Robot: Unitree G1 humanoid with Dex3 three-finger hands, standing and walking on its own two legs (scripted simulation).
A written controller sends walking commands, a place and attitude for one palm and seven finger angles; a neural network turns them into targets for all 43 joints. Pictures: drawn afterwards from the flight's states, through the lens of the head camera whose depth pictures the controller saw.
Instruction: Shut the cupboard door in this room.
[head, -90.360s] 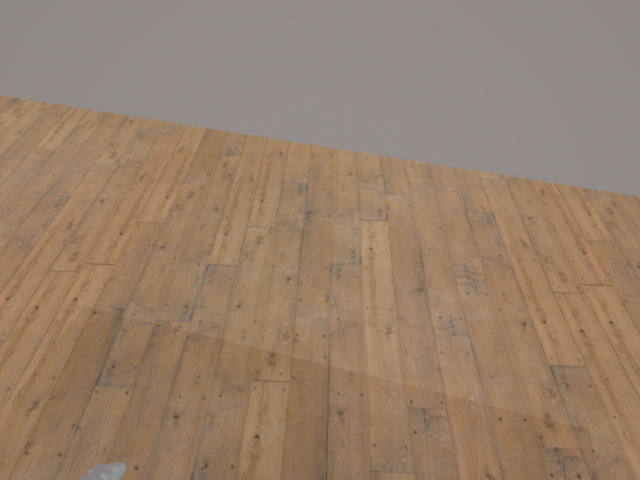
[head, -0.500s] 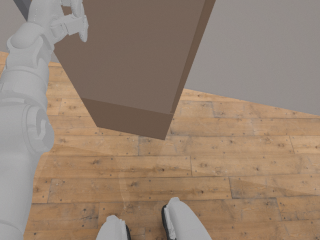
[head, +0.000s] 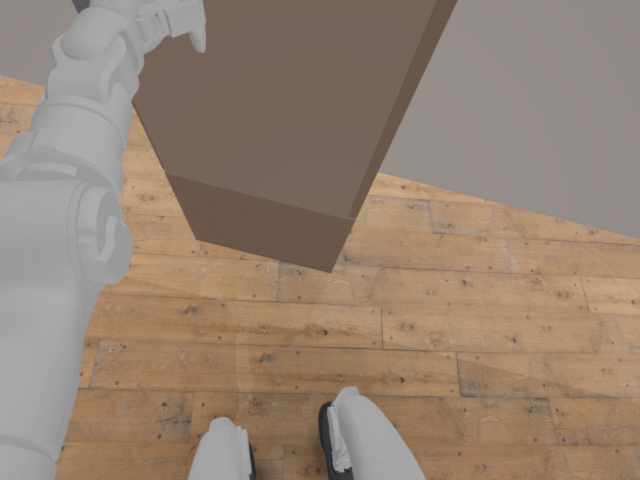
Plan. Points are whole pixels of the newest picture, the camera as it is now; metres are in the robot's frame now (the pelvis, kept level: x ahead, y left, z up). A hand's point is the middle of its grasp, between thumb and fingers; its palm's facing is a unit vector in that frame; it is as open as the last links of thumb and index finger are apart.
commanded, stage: pull the fist back off the door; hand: left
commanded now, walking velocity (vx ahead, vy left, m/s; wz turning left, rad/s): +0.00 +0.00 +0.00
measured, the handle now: out of the picture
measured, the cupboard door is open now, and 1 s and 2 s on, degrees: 0 0 0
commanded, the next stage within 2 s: draw the hand back to the body in 0.80 s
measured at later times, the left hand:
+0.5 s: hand (230, 18) +0.57 +0.01 +0.15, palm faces -0.04 -1.00 -0.03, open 3.2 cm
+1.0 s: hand (219, 52) +0.52 +0.02 +0.16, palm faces -0.04 -1.00 -0.02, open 3.1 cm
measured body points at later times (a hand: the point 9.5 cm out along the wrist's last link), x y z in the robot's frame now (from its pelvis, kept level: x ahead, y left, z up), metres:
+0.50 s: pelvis +0.00 +0.00 +0.02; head +0.14 -0.01 +0.45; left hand +0.57 +0.06 +0.15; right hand -0.08 -0.25 -0.09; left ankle +0.01 +0.12 -0.66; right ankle +0.04 -0.13 -0.66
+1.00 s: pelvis +0.03 -0.01 +0.04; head +0.11 -0.02 +0.48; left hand +0.52 +0.08 +0.16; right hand +0.10 -0.28 -0.08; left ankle +0.01 +0.12 -0.66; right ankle +0.04 -0.13 -0.66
